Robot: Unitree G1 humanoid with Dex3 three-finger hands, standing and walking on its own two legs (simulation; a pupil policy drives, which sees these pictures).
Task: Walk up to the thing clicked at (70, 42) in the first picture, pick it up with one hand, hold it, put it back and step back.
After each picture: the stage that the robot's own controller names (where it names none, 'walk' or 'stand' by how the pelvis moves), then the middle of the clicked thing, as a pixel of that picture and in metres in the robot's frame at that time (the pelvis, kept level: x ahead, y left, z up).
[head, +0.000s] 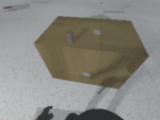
stand; (70, 37) +0.74 +0.24 +0.04
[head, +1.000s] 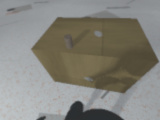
walk; (68, 41) +0.64 +0.26 +0.04
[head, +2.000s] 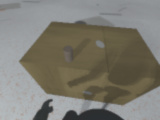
stand; (68, 54) +0.47 +0.20 +0.06
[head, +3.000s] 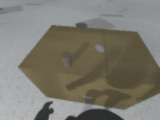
stand; (67, 59) +0.44 +0.20 +0.04
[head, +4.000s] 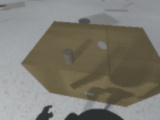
stand; (69, 56) +0.45 +0.20 +0.04
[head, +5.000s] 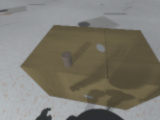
stand; (67, 59) +0.44 +0.21 +0.04
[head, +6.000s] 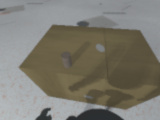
stand; (67, 60) +0.43 +0.21 +0.04
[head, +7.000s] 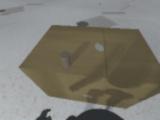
stand; (66, 59) +0.44 +0.21 +0.04
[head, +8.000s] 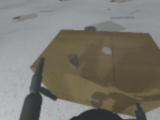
rise first; (73, 61) +0.44 +0.18 +0.04
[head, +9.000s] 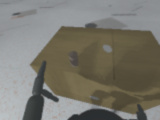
go down; (73, 59) +0.45 +0.19 +0.04
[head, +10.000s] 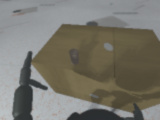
go down; (74, 57) +0.46 +0.18 +0.05
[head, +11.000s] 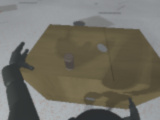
go down; (69, 62) +0.41 +0.16 +0.06
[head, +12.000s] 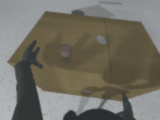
close in; (66, 53) +0.44 +0.17 +0.07
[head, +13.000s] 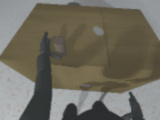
close in; (60, 46) +0.46 +0.18 +0.11
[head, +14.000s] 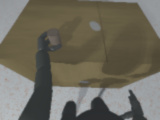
lift; (55, 39) +0.51 +0.20 +0.11
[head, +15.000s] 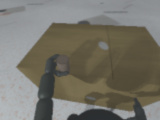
lift; (63, 65) +0.32 +0.17 +0.14
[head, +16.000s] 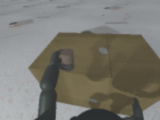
lift; (68, 60) +0.32 +0.15 +0.21
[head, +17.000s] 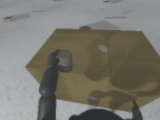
hold; (66, 61) +0.31 +0.16 +0.19
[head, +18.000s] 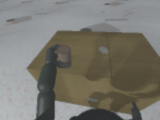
crouch; (65, 57) +0.31 +0.16 +0.22
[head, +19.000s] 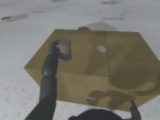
crouch; (65, 50) +0.38 +0.17 +0.21
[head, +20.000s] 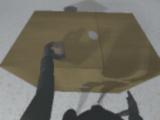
lower; (59, 51) +0.46 +0.18 +0.08
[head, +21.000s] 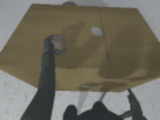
lower; (60, 45) +0.48 +0.17 +0.11
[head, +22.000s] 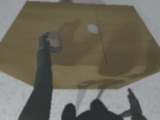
lower; (56, 43) +0.49 +0.18 +0.11
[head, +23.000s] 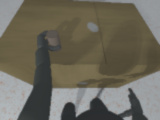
lower; (54, 41) +0.50 +0.19 +0.11
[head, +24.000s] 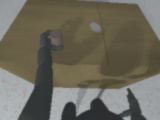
loosen; (57, 41) +0.50 +0.18 +0.11
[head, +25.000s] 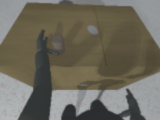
withdraw; (58, 45) +0.48 +0.17 +0.10
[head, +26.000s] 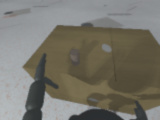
sink last; (75, 57) +0.45 +0.16 +0.08
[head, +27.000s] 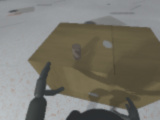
stand; (76, 52) +0.50 +0.16 +0.07
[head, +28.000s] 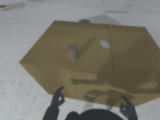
stand; (73, 53) +0.47 +0.16 +0.08
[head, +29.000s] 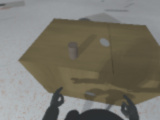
stand; (73, 51) +0.48 +0.16 +0.09
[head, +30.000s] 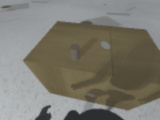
stand; (75, 52) +0.49 +0.15 +0.07
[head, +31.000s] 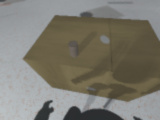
walk; (73, 49) +0.51 +0.16 +0.05
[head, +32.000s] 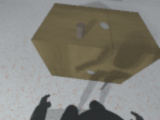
walk; (80, 31) +0.69 +0.13 +0.06
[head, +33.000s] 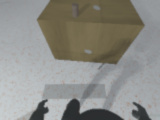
walk; (75, 10) +1.00 +0.26 +0.07
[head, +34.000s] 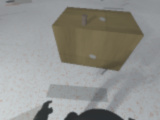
stand; (84, 20) +1.11 +0.15 +0.05
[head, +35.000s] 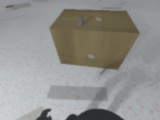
stand; (80, 21) +1.12 +0.18 +0.04
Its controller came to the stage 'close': yes
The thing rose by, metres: 0.20
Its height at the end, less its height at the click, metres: +0.00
